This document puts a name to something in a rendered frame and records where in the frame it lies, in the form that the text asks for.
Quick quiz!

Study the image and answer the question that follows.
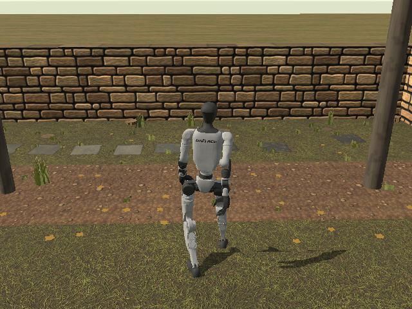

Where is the left robot hand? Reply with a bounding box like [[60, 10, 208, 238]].
[[179, 173, 193, 185]]

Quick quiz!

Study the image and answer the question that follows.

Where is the robot right forearm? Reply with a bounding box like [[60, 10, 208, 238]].
[[221, 159, 231, 196]]

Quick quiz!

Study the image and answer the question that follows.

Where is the right robot hand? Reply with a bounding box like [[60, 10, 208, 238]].
[[213, 196, 230, 216]]

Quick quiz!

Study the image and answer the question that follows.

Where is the robot left forearm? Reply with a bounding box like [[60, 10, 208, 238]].
[[178, 155, 187, 177]]

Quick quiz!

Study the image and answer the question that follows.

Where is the robot right shin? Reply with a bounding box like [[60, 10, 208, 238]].
[[218, 211, 227, 241]]

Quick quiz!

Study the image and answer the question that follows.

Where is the left robot foot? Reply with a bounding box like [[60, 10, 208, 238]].
[[187, 259, 201, 277]]

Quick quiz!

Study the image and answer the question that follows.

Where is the robot left upper arm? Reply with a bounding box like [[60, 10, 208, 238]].
[[179, 129, 195, 163]]

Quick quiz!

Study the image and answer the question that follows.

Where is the robot right upper arm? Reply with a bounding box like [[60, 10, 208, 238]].
[[220, 131, 234, 168]]

